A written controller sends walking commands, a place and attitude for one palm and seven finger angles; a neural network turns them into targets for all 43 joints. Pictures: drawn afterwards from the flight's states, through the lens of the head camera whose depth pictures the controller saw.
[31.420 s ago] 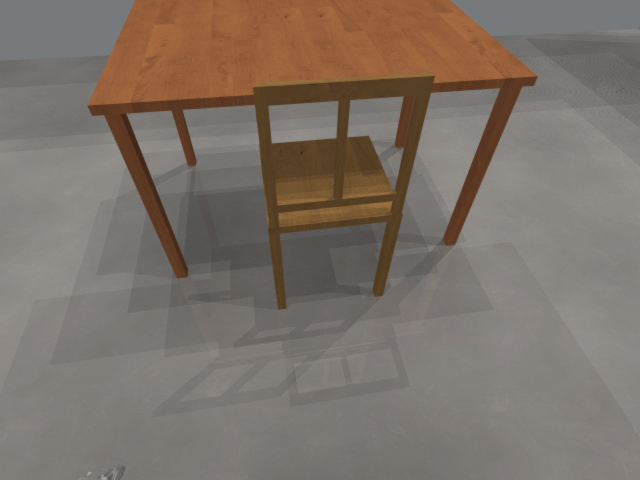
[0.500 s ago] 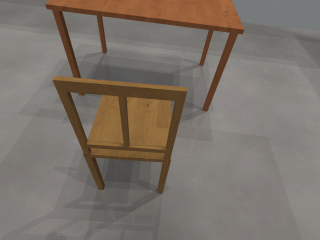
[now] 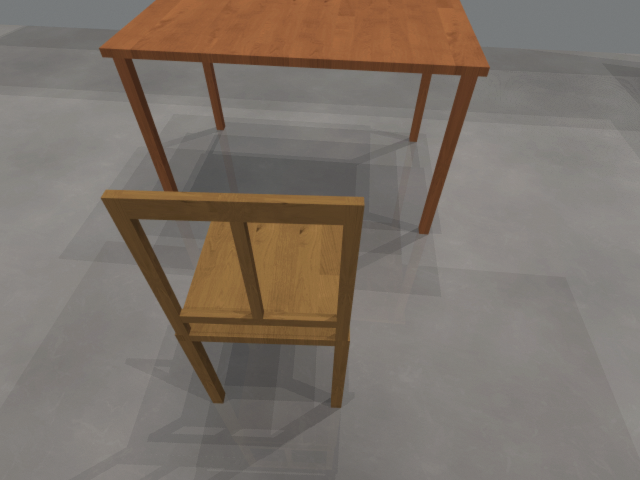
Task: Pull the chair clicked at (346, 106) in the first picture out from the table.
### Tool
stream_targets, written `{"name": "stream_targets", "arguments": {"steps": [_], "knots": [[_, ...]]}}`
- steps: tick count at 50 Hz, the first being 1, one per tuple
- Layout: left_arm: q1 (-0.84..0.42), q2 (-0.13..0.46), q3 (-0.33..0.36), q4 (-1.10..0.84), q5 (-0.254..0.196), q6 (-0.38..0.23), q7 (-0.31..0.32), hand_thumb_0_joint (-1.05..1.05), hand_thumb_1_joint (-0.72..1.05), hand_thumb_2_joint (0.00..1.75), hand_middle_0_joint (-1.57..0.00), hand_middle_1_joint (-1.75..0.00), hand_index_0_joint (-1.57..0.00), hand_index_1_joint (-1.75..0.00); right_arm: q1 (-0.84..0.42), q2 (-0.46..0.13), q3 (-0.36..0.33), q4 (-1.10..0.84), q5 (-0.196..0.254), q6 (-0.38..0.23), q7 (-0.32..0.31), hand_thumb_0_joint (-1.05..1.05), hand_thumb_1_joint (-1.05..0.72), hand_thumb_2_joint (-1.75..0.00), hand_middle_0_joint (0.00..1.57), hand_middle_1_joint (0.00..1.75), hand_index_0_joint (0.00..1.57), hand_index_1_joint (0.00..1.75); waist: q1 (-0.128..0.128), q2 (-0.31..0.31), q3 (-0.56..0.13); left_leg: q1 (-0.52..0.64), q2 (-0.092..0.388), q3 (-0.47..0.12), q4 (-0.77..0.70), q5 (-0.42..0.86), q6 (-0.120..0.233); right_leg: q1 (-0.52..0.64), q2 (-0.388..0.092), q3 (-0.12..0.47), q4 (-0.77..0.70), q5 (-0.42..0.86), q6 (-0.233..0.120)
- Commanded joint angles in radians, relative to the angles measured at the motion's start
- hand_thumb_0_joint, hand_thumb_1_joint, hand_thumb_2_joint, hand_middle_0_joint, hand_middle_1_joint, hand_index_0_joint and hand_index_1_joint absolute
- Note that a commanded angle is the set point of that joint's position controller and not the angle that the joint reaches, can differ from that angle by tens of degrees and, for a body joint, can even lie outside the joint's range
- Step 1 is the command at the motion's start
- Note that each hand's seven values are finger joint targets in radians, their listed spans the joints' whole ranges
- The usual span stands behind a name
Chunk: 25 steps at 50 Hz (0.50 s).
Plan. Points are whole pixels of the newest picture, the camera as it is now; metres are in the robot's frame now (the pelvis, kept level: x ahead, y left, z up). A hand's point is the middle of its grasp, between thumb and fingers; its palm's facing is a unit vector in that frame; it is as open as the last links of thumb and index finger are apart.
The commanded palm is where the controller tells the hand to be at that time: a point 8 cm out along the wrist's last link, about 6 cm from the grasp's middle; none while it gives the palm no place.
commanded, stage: let the arm hang, fingers relaxed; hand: left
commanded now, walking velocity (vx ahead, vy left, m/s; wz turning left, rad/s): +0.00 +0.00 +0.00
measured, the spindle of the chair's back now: (249, 273) +0.48 +0.16 -0.10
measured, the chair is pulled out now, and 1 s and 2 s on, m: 0.59 0.59 0.59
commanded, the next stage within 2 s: look to check the result in 0.26 s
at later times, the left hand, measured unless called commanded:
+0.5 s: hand out of the picture +0.00 +0.16 -0.17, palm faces +0.05 -0.98 -0.17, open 7.4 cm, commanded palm none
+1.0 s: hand out of the picture +0.00 +0.16 -0.17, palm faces +0.05 -0.98 -0.18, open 7.4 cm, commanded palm none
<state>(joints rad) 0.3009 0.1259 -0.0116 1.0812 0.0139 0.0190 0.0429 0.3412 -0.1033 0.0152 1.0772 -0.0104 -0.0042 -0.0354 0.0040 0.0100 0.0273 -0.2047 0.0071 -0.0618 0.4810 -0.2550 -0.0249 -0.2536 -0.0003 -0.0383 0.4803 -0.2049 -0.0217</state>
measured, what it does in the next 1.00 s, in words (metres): stands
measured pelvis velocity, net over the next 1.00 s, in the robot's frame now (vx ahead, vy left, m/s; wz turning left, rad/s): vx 0.00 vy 0.00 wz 0.00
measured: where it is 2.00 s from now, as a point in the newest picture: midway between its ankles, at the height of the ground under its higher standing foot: outside the picture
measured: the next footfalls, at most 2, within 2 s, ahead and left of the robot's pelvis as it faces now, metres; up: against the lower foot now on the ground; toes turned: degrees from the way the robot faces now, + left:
none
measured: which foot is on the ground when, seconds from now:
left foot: down 0.00-1.00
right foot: down 0.00-1.00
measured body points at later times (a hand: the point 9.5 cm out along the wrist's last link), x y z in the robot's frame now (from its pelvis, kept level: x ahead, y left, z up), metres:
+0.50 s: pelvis +0.00 +0.00 +0.00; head +0.02 +0.00 +0.45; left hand +0.00 +0.21 -0.16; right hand -0.04 -0.20 -0.16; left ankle +0.00 +0.14 -0.74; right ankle +0.03 -0.11 -0.74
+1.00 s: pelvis +0.00 +0.00 +0.00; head +0.02 +0.00 +0.45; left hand +0.00 +0.21 -0.16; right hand -0.02 -0.20 -0.16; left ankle +0.00 +0.14 -0.74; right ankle +0.03 -0.11 -0.74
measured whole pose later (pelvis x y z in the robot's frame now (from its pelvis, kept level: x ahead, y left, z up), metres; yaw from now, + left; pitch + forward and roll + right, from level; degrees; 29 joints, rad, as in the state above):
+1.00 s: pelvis +0.00 +0.00 +0.00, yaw +0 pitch -1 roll +0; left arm 0.31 0.12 0.00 1.07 0.01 0.01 0.04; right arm 0.35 -0.10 0.01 1.09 -0.01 -0.01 -0.04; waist 0.01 0.00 0.05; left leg -0.19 0.01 -0.07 0.46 -0.25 -0.03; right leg -0.24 0.00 -0.04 0.46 -0.21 -0.02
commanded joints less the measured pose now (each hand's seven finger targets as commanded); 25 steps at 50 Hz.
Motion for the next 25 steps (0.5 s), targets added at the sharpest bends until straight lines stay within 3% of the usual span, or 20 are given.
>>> {"name": "stream_targets", "arguments": {"steps": [1, 3, 5, 8, 10, 13, 14, 18, 20, 23, 25], "knots": [[0.082, 0.094, 0.019, -0.033, -0.004, -0.016, -0.001, 0.00, 0.90, 0.90, -0.20, -0.30, -0.20, -0.30, 0.124, -0.072, -0.021, -0.006, -0.003, -0.009, -0.002, 0.00, -0.90, -0.90, 0.20, 0.30, 0.20, 0.30, -0.003, 0.001, 0.105, -0.117, 0.051, -0.034, -0.107, 0.019, 0.071, 0.020, -0.091, 0.104, -0.131, -0.042, -0.043], [0.078, 0.095, 0.023, -0.042, -0.005, -0.017, -0.002, 0.00, 0.90, 0.90, -0.20, -0.30, -0.20, -0.30, 0.128, -0.072, -0.021, -0.010, -0.003, -0.010, -0.002, 0.00, -0.90, -0.90, 0.20, 0.30, 0.20, 0.30, -0.004, -0.024, 0.078, -0.103, 0.051, -0.033, -0.106, 0.022, 0.071, 0.032, -0.092, 0.101, -0.132, -0.044, -0.042], [0.069, 0.097, 0.024, -0.048, -0.004, -0.015, -0.003, 0.00, 0.90, 0.90, -0.20, -0.30, -0.20, -0.30, 0.126, -0.074, -0.023, -0.011, -0.004, -0.010, -0.002, 0.00, -0.90, -0.90, 0.20, 0.30, 0.20, 0.30, -0.003, 0.002, 0.100, -0.118, 0.053, -0.040, -0.117, 0.015, 0.073, 0.028, -0.089, 0.099, -0.133, -0.046, -0.043], [0.071, 0.102, 0.026, -0.052, -0.006, -0.017, -0.004, 0.00, 0.90, 0.90, -0.20, -0.30, -0.20, -0.30, 0.126, -0.081, -0.023, -0.015, -0.003, -0.012, -0.001, 0.00, -0.90, -0.90, 0.20, 0.30, 0.20, 0.30, -0.001, -0.011, 0.052, -0.093, 0.051, -0.037, -0.107, 0.031, 0.070, 0.053, -0.094, 0.098, -0.131, -0.032, -0.042], [0.065, 0.102, 0.026, -0.053, -0.006, -0.017, -0.003, 0.00, 0.90, 0.90, -0.20, -0.30, -0.20, -0.30, 0.126, -0.080, -0.025, -0.015, -0.004, -0.009, -0.001, 0.00, -0.90, -0.90, 0.20, 0.30, 0.20, 0.30, -0.002, -0.011, 0.080, -0.103, 0.052, -0.037, -0.112, 0.016, 0.071, 0.039, -0.091, 0.098, -0.140, -0.048, -0.043], [0.063, 0.103, 0.028, -0.054, -0.007, -0.018, -0.004, 0.00, 0.90, 0.90, -0.20, -0.30, -0.20, -0.30, 0.136, -0.080, -0.023, -0.011, -0.003, -0.012, -0.001, 0.00, -0.90, -0.90, 0.20, 0.30, 0.20, 0.30, -0.003, -0.026, 0.053, -0.091, 0.050, -0.037, -0.108, 0.031, 0.070, 0.055, -0.093, 0.101, -0.136, -0.041, -0.045], [0.062, 0.103, 0.026, -0.051, -0.007, -0.018, -0.004, 0.00, 0.90, 0.90, -0.20, -0.30, -0.20, -0.30, 0.132, -0.079, -0.025, -0.009, -0.002, -0.010, -0.003, 0.00, -0.90, -0.90, 0.20, 0.30, 0.20, 0.30, -0.003, -0.006, 0.072, -0.094, 0.053, -0.036, -0.112, 0.033, 0.070, 0.050, -0.089, 0.096, -0.140, -0.033, -0.047], [0.069, 0.098, 0.027, -0.047, -0.008, -0.021, -0.003, 0.00, 0.90, 0.90, -0.20, -0.30, -0.20, -0.30, 0.139, -0.081, -0.023, -0.004, -0.001, -0.016, -0.004, 0.00, -0.90, -0.90, 0.20, 0.30, 0.20, 0.30, -0.005, 0.001, 0.028, -0.068, 0.055, -0.039, -0.105, 0.064, 0.068, 0.066, -0.093, 0.095, -0.124, -0.003, -0.047], [0.070, 0.095, 0.026, -0.044, -0.008, -0.020, -0.003, 0.00, 0.90, 0.90, -0.20, -0.30, -0.20, -0.30, 0.133, -0.080, -0.021, -0.001, -0.001, -0.016, -0.006, 0.00, -0.90, -0.90, 0.20, 0.30, 0.20, 0.30, -0.002, 0.040, 0.052, -0.080, 0.064, -0.043, -0.115, 0.077, 0.069, 0.065, -0.090, 0.088, -0.117, 0.026, -0.047], [0.076, 0.090, 0.025, -0.038, -0.009, -0.021, -0.002, 0.00, 0.90, 0.90, -0.20, -0.30, -0.20, -0.30, 0.136, -0.080, -0.020, 0.001, 0.000, -0.019, -0.008, 0.00, -0.90, -0.90, 0.20, 0.30, 0.20, 0.30, -0.002, 0.014, 0.032, -0.068, 0.065, -0.046, -0.113, 0.079, 0.070, 0.073, -0.090, 0.090, -0.114, 0.034, -0.047], [0.073, 0.087, 0.024, -0.037, -0.007, -0.018, -0.002, 0.00, 0.90, 0.90, -0.20, -0.30, -0.20, -0.30, 0.132, -0.079, -0.021, 0.001, 0.000, -0.016, -0.008, 0.00, -0.90, -0.90, 0.20, 0.30, 0.20, 0.30, -0.003, 0.011, 0.078, -0.091, 0.068, -0.045, -0.123, 0.047, 0.070, 0.051, -0.085, 0.088, -0.121, 0.008, -0.046]]}}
